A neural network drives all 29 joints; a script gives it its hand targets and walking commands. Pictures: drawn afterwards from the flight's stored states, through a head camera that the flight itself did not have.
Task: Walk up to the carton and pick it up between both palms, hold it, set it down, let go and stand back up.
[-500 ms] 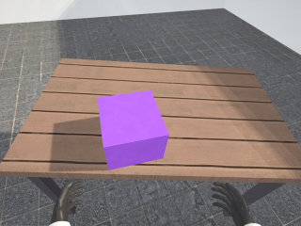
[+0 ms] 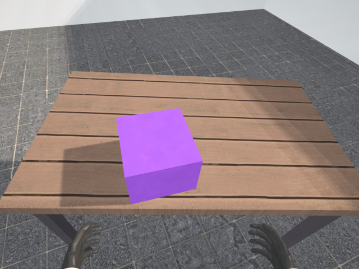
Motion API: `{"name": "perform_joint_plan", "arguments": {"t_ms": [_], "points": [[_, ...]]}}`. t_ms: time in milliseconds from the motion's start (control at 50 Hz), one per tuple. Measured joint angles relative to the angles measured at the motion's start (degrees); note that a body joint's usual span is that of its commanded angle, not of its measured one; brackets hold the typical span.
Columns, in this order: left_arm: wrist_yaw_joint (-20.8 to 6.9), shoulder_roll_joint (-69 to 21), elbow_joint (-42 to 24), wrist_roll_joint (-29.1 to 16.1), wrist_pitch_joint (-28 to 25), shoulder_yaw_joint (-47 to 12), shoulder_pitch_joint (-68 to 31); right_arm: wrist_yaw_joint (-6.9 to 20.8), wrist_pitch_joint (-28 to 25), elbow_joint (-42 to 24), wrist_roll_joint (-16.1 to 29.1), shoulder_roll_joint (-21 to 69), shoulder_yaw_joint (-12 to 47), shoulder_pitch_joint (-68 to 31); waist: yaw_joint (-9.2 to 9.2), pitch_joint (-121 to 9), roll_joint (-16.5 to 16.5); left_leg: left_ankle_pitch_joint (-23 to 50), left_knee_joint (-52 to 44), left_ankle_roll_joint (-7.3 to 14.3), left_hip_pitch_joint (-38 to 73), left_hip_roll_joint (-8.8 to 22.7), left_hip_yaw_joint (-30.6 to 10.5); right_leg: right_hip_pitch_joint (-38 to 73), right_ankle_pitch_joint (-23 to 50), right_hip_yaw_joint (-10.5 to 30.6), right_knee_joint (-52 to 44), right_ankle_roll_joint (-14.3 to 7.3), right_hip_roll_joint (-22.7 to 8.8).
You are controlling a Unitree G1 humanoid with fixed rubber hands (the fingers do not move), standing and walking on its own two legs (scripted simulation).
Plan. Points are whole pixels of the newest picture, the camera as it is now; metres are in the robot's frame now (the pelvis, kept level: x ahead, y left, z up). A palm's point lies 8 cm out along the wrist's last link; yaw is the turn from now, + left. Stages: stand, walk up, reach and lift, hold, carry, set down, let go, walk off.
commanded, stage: set down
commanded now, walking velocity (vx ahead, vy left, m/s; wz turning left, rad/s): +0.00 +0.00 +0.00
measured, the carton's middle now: (156, 153) +0.43 +0.07 -0.03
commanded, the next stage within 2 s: let go in 0.92 s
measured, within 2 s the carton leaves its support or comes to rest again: neither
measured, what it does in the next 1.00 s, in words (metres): stands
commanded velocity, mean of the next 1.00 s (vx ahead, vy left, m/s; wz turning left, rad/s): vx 0.00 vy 0.00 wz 0.00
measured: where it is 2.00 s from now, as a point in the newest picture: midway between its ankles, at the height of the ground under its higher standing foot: outside the picture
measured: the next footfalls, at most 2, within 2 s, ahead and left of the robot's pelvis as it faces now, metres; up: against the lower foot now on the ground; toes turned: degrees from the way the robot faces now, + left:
none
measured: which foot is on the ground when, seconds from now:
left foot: down 0.00-1.00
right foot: down 0.00-1.00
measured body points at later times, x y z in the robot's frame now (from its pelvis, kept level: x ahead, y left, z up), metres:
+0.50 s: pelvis +0.00 +0.01 +0.00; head +0.02 +0.02 +0.45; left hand +0.16 +0.23 -0.08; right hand +0.17 -0.22 -0.08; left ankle +0.00 +0.12 -0.75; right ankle -0.03 -0.09 -0.75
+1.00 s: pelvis +0.00 +0.01 +0.00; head +0.02 +0.02 +0.45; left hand +0.17 +0.24 -0.09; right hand +0.16 -0.22 -0.09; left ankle +0.00 +0.12 -0.75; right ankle -0.02 -0.09 -0.75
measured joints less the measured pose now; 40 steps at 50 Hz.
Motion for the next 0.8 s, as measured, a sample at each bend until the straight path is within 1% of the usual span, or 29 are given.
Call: {"name": "perform_joint_plan", "arguments": {"t_ms": [80,160,220,360,420,560,620,720,800], "points": [[-0.8,0.4,1.5,0.1,0.3,-0.2,-0.9,-0.5,0.2,1.0,-1.2,0.5,-0.4,-0.6,-0.25,0.4,0.1,0.0,0.3,0.1,0.0,-0.1,-0.3,0.3,0.0,-0.3,0.0,0.1,-0.1],[-1.0,0.8,3.5,0.2,0.7,0.0,-1.9,-1.0,0.4,1.8,-1.7,0.9,-0.3,-1.0,-0.07,0.8,0.1,-0.1,0.3,0.2,0.3,-0.2,-0.1,0.2,-0.2,-0.1,0.5,0.2,-0.3],[-1.2,1.3,3.1,-0.4,0.9,0.0,-1.8,-1.5,0.7,1.8,-2.2,1.3,-0.4,-0.8,-0.08,0.7,0.1,-0.2,0.4,0.3,0.2,-0.3,0.0,0.1,-0.3,-0.2,0.7,0.3,-0.3],[-2.4,2.2,5.0,-0.3,1.7,0.2,-2.6,-2.2,0.6,4.0,-3.8,1.9,-0.7,-1.9,-0.56,1.3,0.1,-0.4,0.7,0.5,0.3,-0.4,0.0,0.3,-0.4,-0.2,0.8,0.5,-0.5],[-2.5,2.1,5.6,0.3,2.0,0.2,-2.8,-2.4,0.3,4.7,-4.0,2.1,-1.1,-2.1,-0.66,1.7,0.2,-0.7,1.3,0.5,0.3,-0.4,0.1,0.4,-0.5,-0.2,0.9,0.5,-0.5],[-2.8,2.0,6.8,0.3,2.3,0.0,-3.5,-2.8,-0.3,6.5,-4.8,2.4,-1.5,-2.7,-0.86,2.0,0.6,-1.3,2.2,0.6,0.0,-0.4,0.1,0.2,-1.0,-0.3,1.6,0.7,-0.6],[-3.2,2.3,7.6,0.2,2.5,0.0,-4.1,-3.1,-0.5,7.4,-5.2,2.6,-1.7,-3.3,-1.14,2.1,0.7,-1.5,2.6,0.6,-0.1,-0.4,0.0,0.2,-1.1,-0.4,1.8,0.7,-0.6],[-4.2,2.5,10.1,1.1,2.5,0.8,-5.2,-3.8,-1.1,8.9,-6.2,3.0,-1.5,-4.1,-1.73,2.6,0.7,-2.0,3.2,0.5,0.1,-0.3,-0.2,0.7,-1.4,-0.6,2.1,0.6,-0.5],[-4.9,3.0,12.7,1.0,2.7,0.9,-6.1,-4.4,-1.0,10.3,-7.4,3.8,-1.7,-4.4,-2.17,3.0,0.6,-2.4,3.7,0.5,0.5,-0.3,-0.3,1.1,-1.7,-0.7,2.4,0.6,-0.5]]}}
